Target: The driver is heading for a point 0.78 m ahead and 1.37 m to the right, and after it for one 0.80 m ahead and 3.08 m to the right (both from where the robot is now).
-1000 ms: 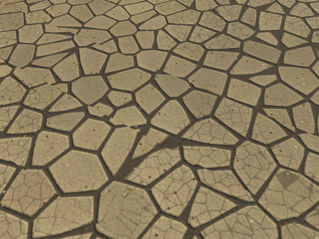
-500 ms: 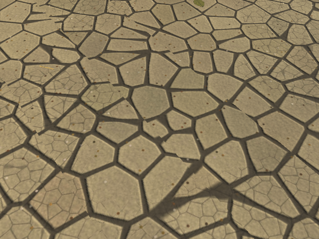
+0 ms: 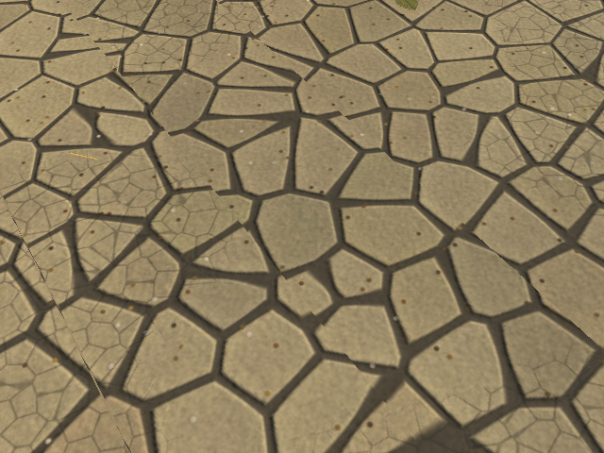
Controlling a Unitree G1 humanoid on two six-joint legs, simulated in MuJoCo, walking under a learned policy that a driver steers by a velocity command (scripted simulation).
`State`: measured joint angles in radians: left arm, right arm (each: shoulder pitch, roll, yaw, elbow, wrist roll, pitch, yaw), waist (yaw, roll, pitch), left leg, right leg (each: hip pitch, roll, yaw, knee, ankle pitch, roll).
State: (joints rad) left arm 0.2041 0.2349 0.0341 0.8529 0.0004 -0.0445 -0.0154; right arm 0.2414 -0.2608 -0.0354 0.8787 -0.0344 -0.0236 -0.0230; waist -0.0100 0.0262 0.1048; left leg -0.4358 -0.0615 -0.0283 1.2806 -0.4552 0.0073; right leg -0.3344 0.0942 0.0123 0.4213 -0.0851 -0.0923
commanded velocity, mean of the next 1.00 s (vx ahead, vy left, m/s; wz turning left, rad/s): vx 0.04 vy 0.00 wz -0.53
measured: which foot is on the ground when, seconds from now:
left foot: up 0.00-0.38, down 0.40-0.78, up 0.80-1.00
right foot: down 0.00-0.44, up 0.46-0.76, down 0.78-1.00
